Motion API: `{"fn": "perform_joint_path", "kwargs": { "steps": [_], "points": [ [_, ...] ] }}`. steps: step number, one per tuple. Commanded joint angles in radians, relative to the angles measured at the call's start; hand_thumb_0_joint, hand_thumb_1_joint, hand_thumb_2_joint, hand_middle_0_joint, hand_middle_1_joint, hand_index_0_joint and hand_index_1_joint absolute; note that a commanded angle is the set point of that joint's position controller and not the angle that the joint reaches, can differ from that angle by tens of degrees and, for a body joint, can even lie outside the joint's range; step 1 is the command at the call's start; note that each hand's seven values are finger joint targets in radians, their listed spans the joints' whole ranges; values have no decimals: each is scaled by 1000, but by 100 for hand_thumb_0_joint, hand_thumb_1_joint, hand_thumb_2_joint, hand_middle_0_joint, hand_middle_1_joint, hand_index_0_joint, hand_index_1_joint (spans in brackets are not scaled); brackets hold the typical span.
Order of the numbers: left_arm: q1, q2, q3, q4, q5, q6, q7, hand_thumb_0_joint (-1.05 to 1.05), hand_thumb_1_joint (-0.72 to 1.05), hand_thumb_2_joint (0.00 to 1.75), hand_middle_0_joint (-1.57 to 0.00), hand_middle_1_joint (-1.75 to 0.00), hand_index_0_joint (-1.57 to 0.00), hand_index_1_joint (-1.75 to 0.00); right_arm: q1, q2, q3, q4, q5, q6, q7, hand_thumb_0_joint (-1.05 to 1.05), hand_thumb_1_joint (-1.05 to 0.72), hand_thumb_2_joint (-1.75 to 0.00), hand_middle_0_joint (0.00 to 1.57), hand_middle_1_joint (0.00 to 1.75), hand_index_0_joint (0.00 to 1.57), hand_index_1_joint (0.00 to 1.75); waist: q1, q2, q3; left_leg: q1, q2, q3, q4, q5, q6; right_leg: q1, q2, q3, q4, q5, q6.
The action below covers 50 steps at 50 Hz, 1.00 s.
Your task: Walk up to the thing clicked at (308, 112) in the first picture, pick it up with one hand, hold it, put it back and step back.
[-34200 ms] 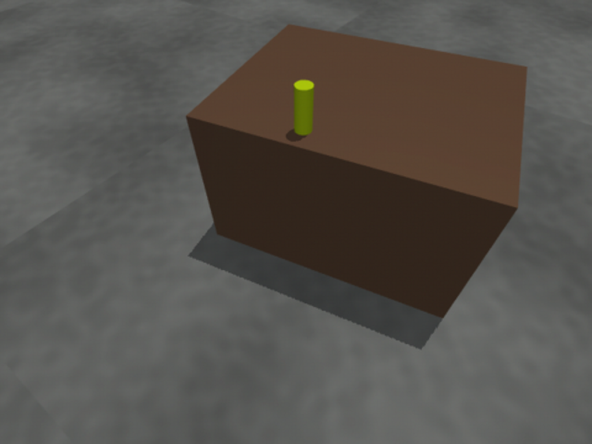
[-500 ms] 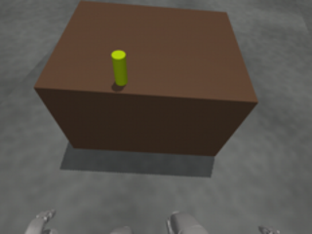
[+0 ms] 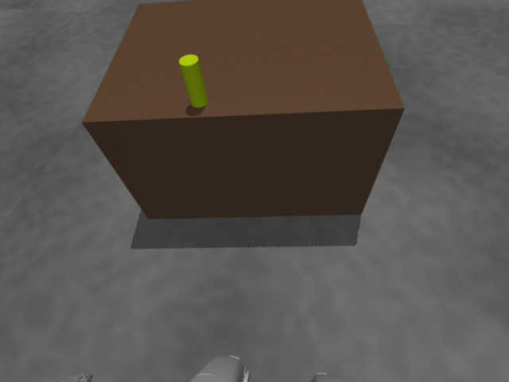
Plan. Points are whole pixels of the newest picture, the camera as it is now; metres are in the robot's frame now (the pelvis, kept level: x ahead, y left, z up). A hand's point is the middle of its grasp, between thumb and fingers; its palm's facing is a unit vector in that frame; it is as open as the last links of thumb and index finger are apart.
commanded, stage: step back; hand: left
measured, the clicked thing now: (194, 82) +0.89 +0.22 -0.09
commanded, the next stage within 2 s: stand in 1.46 s
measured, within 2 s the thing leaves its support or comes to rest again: neither
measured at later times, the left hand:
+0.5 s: hand out of the picture -0.10 +0.25 -0.16, palm faces -0.03 -0.92 -0.40, open 7.4 cm
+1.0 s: hand out of the picture -0.12 +0.26 -0.14, palm faces +0.00 -0.92 -0.40, open 7.4 cm
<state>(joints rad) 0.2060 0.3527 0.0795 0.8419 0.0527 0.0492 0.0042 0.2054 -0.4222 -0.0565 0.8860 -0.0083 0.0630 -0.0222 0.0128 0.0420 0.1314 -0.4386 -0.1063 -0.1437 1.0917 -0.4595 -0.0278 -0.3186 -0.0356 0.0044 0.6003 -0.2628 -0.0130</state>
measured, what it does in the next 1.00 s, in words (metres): walks backwards: left foot, then right foot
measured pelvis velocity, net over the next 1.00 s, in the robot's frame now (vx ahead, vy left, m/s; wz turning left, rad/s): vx -0.20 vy -0.02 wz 0.01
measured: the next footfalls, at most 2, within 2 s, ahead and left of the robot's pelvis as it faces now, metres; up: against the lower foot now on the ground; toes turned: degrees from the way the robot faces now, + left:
left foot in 0.12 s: -0.05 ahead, +0.13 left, +0.00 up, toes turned +2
right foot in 0.46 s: -0.11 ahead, -0.15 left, +0.00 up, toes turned +2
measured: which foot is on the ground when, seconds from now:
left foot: up 0.00-0.10, down 0.12-0.48, up 0.50-0.70, down 0.72-1.00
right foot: down 0.00-0.16, up 0.18-0.44, down 0.46-1.00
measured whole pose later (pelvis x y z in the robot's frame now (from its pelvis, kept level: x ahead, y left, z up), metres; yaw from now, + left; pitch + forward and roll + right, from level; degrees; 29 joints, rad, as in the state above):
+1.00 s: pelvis -0.20 -0.02 +0.00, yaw +0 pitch -2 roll +1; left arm 0.21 0.41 0.08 0.98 0.03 -0.02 -0.02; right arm 0.23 -0.36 -0.05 0.98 -0.04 0.00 0.03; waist -0.01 -0.01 0.05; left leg -0.22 0.02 -0.03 0.54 -0.29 -0.01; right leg -0.27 -0.02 -0.02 0.62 -0.40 -0.03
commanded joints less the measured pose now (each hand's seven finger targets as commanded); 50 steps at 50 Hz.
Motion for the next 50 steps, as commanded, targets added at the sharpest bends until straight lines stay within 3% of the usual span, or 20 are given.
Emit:
{"fn": "perform_joint_path", "kwargs": {
  "steps": [1,6,7,8,9,13,18,22,24,25,27,29,33,36,37,38,39,41,46,50],
  "points": [
    [-10,248,68,-105,-6,-20,38,0,90,90,-20,-30,-20,-30,-43,-118,-29,-101,-12,-47,-15,0,-90,-90,20,30,20,30,55,-254,-170,-73,59,70,-257,-94,-5,330,-227,183,-81,475,-189],
    [-77,246,40,-138,-32,8,27,0,90,90,-20,-30,-20,-30,98,-160,-58,-29,-21,-48,-11,0,-90,-90,20,30,20,30,-10,-167,-225,250,104,98,-718,307,49,133,-172,146,73,343,-93],
    [-67,212,30,-146,-36,10,22,0,90,90,-20,-30,-20,-30,83,-233,-77,-36,-33,-45,-11,0,-90,-90,20,30,20,30,-3,22,-230,324,290,-160,-721,435,121,-48,-63,77,197,99,-38],
    [-121,215,35,-158,-46,6,31,0,90,90,-20,-30,-20,-30,3,-329,-83,-68,-34,-39,2,0,-90,-90,20,30,20,30,-19,209,-179,236,462,-338,-757,530,263,-152,90,-13,368,-339,0],
    [-177,245,52,-154,-33,9,40,0,90,90,-20,-30,-20,-30,-28,-362,-91,-84,-38,-45,0,0,-90,-90,20,30,20,30,-62,220,-147,64,543,-436,-791,504,360,-83,71,124,559,-416,9],
    [-50,229,48,-75,-53,12,21,0,90,90,-20,-30,-20,-30,-149,-195,-41,-110,-39,-49,-11,0,-90,-90,20,30,20,30,42,53,-122,117,322,-41,-671,619,231,-118,130,157,690,-236,-3],
    [-58,195,29,-62,-34,-36,9,0,90,90,-20,-30,-20,-30,-45,-182,-51,-79,-32,-47,4,0,-90,-90,20,30,20,30,-32,144,-161,370,316,-48,-643,363,243,-110,56,58,184,-252,33],
    [76,200,37,44,-20,-75,18,0,90,90,-20,-30,-20,-30,-73,-193,-52,-72,-26,-22,13,0,-90,-90,20,30,20,30,5,100,-222,258,281,19,-472,292,176,190,63,12,-351,-40,-9],
    [52,330,68,41,-1,-89,22,0,90,90,-20,-30,-20,-30,-59,-82,-17,-102,-21,-31,16,0,-90,-90,20,30,20,30,0,-210,-154,-156,95,78,-298,-43,54,305,-192,464,-303,-70,-85],
    [-29,389,78,1,1,-86,22,0,90,90,-20,-30,-20,-30,-133,-134,-33,-104,-23,-31,3,0,-90,-90,20,30,20,30,47,-180,-115,-26,132,-4,-232,-105,22,9,-351,552,-323,-220,-229],
    [-145,317,52,-16,-4,-89,16,0,90,90,-20,-30,-20,-30,-128,-184,-55,-56,-10,-37,18,0,-90,-90,20,30,20,30,-12,-135,-14,139,139,-10,-178,0,23,-194,-274,415,-329,-255,-202],
    [-131,265,46,0,-8,-96,19,0,90,90,-20,-30,-20,-30,-97,-144,-39,-35,-3,-51,21,0,-90,-90,20,30,20,30,-17,-153,-40,22,84,42,-216,56,23,34,-175,237,-242,54,-155],
    [-1,289,50,40,-9,-96,9,0,90,90,-20,-30,-20,-30,-138,-119,-26,-42,-19,-75,25,0,-90,-90,20,30,20,30,51,-233,-70,28,95,102,-422,-10,19,171,-173,235,-209,95,-135],
    [-54,276,40,26,-19,-77,4,0,90,90,-20,-30,-20,-30,-34,-111,-40,13,-21,-97,23,0,-90,-90,20,30,20,30,-8,-217,-120,224,70,166,-705,140,33,140,-161,171,-99,160,-115],
    [-44,241,22,17,-20,-74,1,0,90,90,-20,-30,-20,-30,-11,-136,-54,28,-23,-103,19,0,-90,-90,20,30,20,30,-18,-169,-144,358,98,93,-718,205,53,49,-132,141,-33,183,-85],
    [-38,190,7,11,-28,-73,-2,0,90,90,-20,-30,-20,-30,29,-187,-69,36,-31,-111,14,0,-90,-90,20,30,20,30,-37,-11,-189,461,252,-151,-775,169,112,-87,-41,64,135,88,-41],
    [-79,188,10,13,-38,-69,2,0,90,90,-20,-30,-20,-30,26,-264,-80,34,-26,-109,17,0,-90,-90,20,30,20,30,-34,101,-163,401,402,-369,-820,-39,216,-177,50,-38,204,-255,-18],
    [-72,268,32,31,-29,-71,0,0,90,90,-20,-30,-20,-30,-19,-275,-87,23,-27,-104,24,0,-90,-90,20,30,20,30,-25,71,-66,201,450,-381,-882,-248,295,-114,-16,55,316,-315,-22],
    [-23,221,34,66,-30,-83,-23,0,90,90,-20,-30,-20,-30,-42,-214,-67,15,-35,-105,32,0,-90,-90,20,30,20,30,-23,141,-52,168,304,-171,-847,-101,198,-33,14,-22,112,-192,-5],
    [79,219,47,119,-15,-102,-1,0,90,90,-20,-30,-20,-30,-85,-143,-44,-7,-16,-74,36,0,-90,-90,20,30,20,30,56,46,-116,-1,210,6,-593,-26,116,310,57,-50,-197,-28,-22]
  ]
}}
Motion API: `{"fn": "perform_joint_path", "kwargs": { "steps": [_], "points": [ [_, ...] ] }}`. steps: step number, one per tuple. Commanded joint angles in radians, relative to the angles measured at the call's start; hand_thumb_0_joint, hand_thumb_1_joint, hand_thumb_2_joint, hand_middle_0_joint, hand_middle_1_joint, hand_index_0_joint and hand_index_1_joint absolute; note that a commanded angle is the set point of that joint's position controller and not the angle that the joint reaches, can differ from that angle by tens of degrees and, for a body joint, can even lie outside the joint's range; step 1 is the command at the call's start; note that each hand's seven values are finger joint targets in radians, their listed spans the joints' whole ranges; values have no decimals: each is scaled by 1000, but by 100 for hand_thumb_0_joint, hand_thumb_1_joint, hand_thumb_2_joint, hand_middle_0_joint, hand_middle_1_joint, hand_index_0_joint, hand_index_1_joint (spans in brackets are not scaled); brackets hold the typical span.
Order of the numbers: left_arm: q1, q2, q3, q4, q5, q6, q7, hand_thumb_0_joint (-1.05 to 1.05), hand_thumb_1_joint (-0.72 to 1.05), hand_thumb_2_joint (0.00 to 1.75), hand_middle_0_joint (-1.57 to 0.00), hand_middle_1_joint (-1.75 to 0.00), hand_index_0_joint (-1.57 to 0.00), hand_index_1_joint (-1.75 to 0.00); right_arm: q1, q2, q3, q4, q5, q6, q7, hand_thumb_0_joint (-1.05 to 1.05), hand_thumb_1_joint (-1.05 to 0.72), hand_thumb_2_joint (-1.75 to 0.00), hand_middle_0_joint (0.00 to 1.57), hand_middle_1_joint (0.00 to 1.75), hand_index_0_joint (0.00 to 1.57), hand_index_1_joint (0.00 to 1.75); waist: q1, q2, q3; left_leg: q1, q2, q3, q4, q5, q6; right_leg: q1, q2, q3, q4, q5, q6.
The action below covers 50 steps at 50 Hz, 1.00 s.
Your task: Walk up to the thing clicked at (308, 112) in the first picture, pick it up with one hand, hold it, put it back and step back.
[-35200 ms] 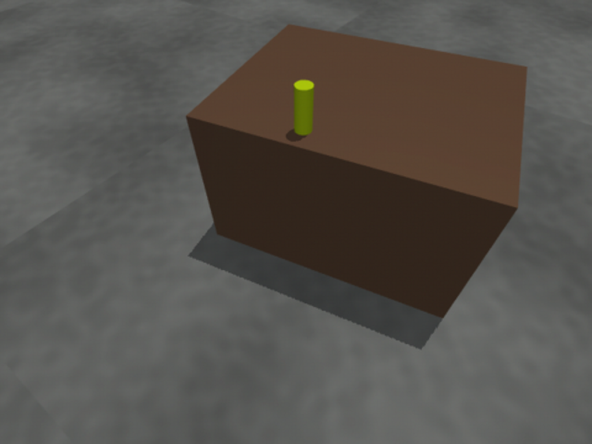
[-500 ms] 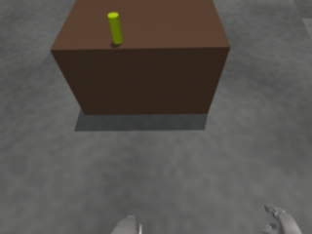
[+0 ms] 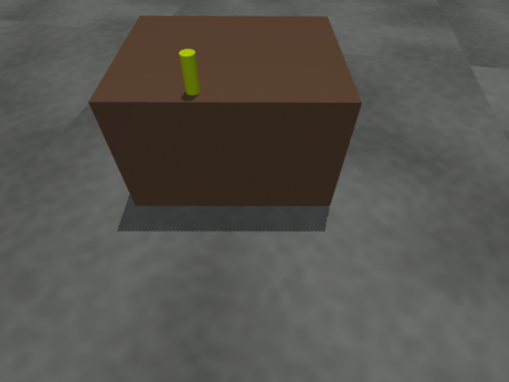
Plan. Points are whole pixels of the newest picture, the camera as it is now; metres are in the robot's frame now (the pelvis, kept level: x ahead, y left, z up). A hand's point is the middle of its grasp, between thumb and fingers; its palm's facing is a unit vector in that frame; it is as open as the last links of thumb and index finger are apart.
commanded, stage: step back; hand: left
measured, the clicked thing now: (190, 72) +1.09 +0.23 -0.09
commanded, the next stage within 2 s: stand in 0.46 s
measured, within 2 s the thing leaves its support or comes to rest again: neither
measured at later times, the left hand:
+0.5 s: hand out of the picture +0.12 +0.29 -0.16, palm faces +0.06 -0.93 -0.36, open 7.4 cm
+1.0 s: hand out of the picture +0.15 +0.26 -0.14, palm faces +0.00 -0.94 -0.34, open 7.4 cm
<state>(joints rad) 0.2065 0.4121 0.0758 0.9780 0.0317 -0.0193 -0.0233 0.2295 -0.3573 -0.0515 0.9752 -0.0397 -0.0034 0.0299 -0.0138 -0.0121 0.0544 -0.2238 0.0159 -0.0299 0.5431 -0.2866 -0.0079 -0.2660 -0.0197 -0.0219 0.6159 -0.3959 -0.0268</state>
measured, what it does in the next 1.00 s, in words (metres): steps on the spot: left foot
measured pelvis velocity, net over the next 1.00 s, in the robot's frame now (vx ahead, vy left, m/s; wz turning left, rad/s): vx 0.07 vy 0.01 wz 0.04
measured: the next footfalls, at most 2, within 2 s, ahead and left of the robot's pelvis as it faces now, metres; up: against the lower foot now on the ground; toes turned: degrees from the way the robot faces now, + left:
left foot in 0.34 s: +0.13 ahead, +0.15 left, +0.00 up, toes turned +4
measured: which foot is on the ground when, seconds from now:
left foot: down 0.00-0.04, up 0.06-0.32, down 0.34-1.00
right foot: down 0.00-1.00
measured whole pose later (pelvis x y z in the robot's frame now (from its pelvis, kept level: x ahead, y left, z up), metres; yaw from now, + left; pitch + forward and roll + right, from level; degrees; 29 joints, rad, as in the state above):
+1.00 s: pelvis +0.07 +0.01 +0.01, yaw +2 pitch -3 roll +0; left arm 0.09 0.35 0.00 1.12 0.01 -0.03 -0.01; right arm 0.07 -0.35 -0.01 1.13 -0.01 -0.01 0.01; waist -0.01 0.00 0.07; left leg -0.16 0.04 0.01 0.35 -0.15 -0.03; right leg -0.06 -0.02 0.00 0.34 -0.23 0.02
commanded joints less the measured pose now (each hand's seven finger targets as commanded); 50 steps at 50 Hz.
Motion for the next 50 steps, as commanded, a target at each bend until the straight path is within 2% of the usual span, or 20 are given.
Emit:
{"fn": "perform_joint_path", "kwargs": {
  "steps": [1,2,3,4,7,12,14,15,17,18,19,20,23,26,27,29,30,32,36,50],
  "points": [
    [118,205,69,-12,16,-37,35,0,90,90,-20,-30,-20,-30,-98,-145,-29,-111,21,-8,-21,0,-90,-90,20,30,20,30,103,-60,-52,-337,6,-61,152,-205,55,338,-92,219,-307,-43,-41],
    [109,284,84,-32,23,-42,40,0,90,90,-20,-30,-20,-30,-113,-119,-21,-128,15,-9,-29,0,-90,-90,20,30,20,30,113,-169,-11,-475,-112,-51,322,-281,17,303,-305,524,-428,-229,-114],
    [14,308,87,-64,21,-40,39,0,90,90,-20,-30,-20,-30,-90,-198,-43,-101,7,-4,-39,0,-90,-90,20,30,20,30,91,-72,44,-394,-32,-112,399,-261,16,114,-405,575,-459,-358,-187],
    [-45,303,85,-86,15,-41,37,0,90,90,-20,-30,-20,-30,-43,-230,-51,-85,11,-9,-38,0,-90,-90,20,30,20,30,62,-80,81,-356,3,-115,416,-238,16,62,-413,569,-436,-314,-228],
    [-68,219,55,-84,-1,-56,38,0,90,90,-20,-30,-20,-30,-6,-208,-46,-42,19,-15,-29,0,-90,-90,20,30,20,30,29,-80,56,-286,7,-118,371,-116,7,90,-245,269,-367,55,-141],
    [-63,214,44,-78,-4,-51,38,0,90,90,-20,-30,-20,-30,-34,-170,-32,-47,12,-16,-21,0,-90,-90,20,30,20,30,42,-146,-10,-147,12,12,146,-88,0,111,-228,110,-217,552,-133],
    [-49,209,39,-76,-14,-38,41,0,90,90,-20,-30,-20,-30,-45,-163,-32,-43,14,-23,-27,0,-90,-90,20,30,20,30,43,-150,-45,-103,-15,74,36,-1,10,161,-207,70,-103,781,-108],
    [-64,215,34,-81,-21,-31,42,0,90,90,-20,-30,-20,-30,-17,-159,-33,-32,14,-26,-31,0,-90,-90,20,30,20,30,23,-151,-73,-45,-22,93,-48,101,20,154,-196,51,-44,774,-90],
    [-62,185,17,-98,-27,-19,43,0,90,90,-20,-30,-20,-30,3,-216,-55,-12,12,-29,-43,0,-90,-90,20,30,20,30,5,-22,-135,123,33,7,-67,442,60,70,-123,12,88,644,-30],
    [-63,153,10,-111,-39,-16,44,0,90,90,-20,-30,-20,-30,20,-266,-65,-17,11,-32,-50,0,-90,-90,20,30,20,30,-9,106,-190,191,179,-156,-89,588,132,-2,-44,-25,228,471,8],
    [-53,134,5,-93,-51,3,48,0,90,90,-20,-30,-20,-30,-19,-290,-55,-35,18,-34,-53,0,-90,-90,20,30,20,30,5,141,-199,127,286,-295,-109,545,247,-18,24,-4,244,71,19],
    [-51,151,9,-71,-46,11,52,0,90,90,-20,-30,-20,-30,-66,-295,-55,-39,22,-31,-53,0,-90,-90,20,30,20,30,15,180,-162,47,345,-346,-140,471,293,8,-1,36,251,-179,11],
    [-21,111,-10,-22,-38,14,34,0,90,90,-20,-30,-20,-30,-153,-235,-32,-49,15,-24,-50,0,-90,-90,20,30,20,30,32,193,-80,7,228,-210,-206,151,193,-25,-30,67,158,-198,-3],
    [43,103,-12,36,-27,-3,33,0,90,90,-20,-30,-20,-30,-179,-239,-32,-26,20,-23,-42,0,-90,-90,20,30,20,30,72,140,-86,-30,170,-140,-140,181,103,136,-23,37,-172,143,23],
    [23,134,-10,34,-19,-11,37,0,90,90,-20,-30,-20,-30,-178,-207,-25,-26,34,-22,-41,0,-90,-90,20,30,20,30,67,85,-104,-20,150,-104,-81,246,73,181,-66,94,-229,265,16],
    [-84,214,-9,10,-14,-29,44,0,90,90,-20,-30,-20,-30,-149,-174,-19,-21,49,-25,-40,0,-90,-90,20,30,20,30,-13,-1,-134,68,71,-43,-48,272,28,117,-169,215,-258,442,-29],
    [-134,212,-12,15,-20,-28,40,0,90,90,-20,-30,-20,-30,-143,-185,-17,-1,48,-26,-34,0,-90,-90,20,30,20,30,-33,38,-124,110,73,-54,-144,175,34,54,-149,177,-236,320,-24],
    [-138,159,-27,37,-28,-22,28,0,90,90,-20,-30,-20,-30,-182,-195,-13,29,37,-29,-27,0,-90,-90,20,30,20,30,-6,25,-68,135,118,-94,-183,128,47,15,-86,116,-262,147,7],
    [-119,160,-32,61,-25,-31,31,0,90,90,-20,-30,-20,-30,-196,-182,-9,44,34,-33,-28,0,-90,-90,20,30,20,30,3,-51,-87,149,112,-49,-152,357,38,110,-110,108,-273,438,13],
    [-149,164,-30,89,-24,-25,31,0,90,90,-20,-30,-20,-30,-218,-189,5,97,35,-31,-26,0,-90,-90,20,30,20,30,11,18,-75,116,110,-41,-238,243,13,163,-113,100,-357,291,18]
  ]
}}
